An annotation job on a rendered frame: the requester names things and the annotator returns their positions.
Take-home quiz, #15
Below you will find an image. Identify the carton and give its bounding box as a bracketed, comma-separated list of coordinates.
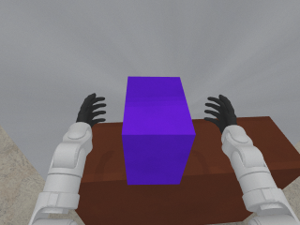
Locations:
[122, 76, 196, 185]

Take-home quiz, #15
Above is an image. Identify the left robot forearm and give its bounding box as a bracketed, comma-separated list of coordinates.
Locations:
[28, 122, 93, 225]

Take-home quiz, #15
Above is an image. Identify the pedestal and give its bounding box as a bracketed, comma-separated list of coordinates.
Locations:
[75, 116, 300, 225]

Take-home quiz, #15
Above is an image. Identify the right robot hand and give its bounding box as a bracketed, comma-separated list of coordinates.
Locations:
[204, 95, 237, 134]

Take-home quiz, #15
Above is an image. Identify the left robot hand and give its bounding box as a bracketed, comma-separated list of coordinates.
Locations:
[76, 93, 107, 128]

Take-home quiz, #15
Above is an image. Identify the right robot forearm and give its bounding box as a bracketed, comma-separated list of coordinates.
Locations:
[221, 125, 300, 225]

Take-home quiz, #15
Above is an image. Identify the right robot upper arm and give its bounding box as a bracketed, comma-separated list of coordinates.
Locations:
[247, 214, 299, 225]

